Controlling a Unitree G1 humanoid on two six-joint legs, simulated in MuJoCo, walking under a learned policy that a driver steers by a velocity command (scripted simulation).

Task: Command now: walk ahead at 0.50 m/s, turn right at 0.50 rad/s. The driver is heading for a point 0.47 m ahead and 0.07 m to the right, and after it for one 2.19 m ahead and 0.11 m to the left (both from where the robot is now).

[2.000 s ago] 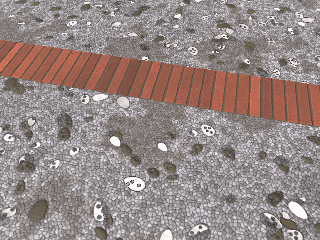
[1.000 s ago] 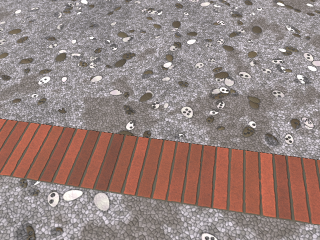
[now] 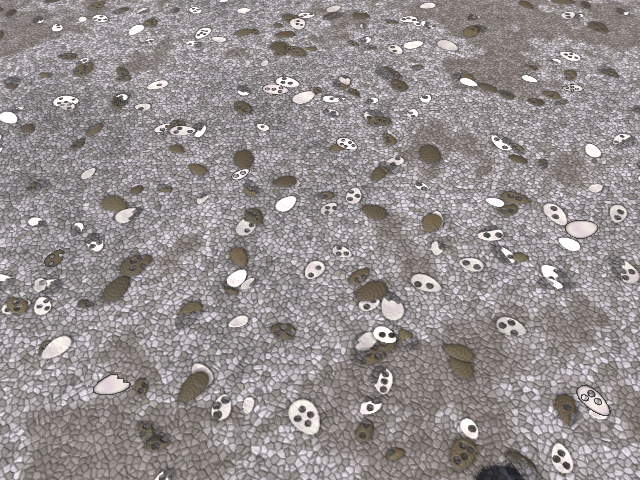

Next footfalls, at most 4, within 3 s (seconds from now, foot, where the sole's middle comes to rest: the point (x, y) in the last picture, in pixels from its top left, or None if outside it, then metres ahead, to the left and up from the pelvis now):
0.26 left None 0.30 0.13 -0.77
0.62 right None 0.40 -0.17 -0.77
1.04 left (325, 460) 0.59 0.05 -0.89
1.64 right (421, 457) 0.61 -0.17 -0.89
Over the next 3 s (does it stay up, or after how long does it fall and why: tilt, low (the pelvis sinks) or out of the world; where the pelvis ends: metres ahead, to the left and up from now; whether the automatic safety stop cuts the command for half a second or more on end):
stays up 0.67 0.01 -0.11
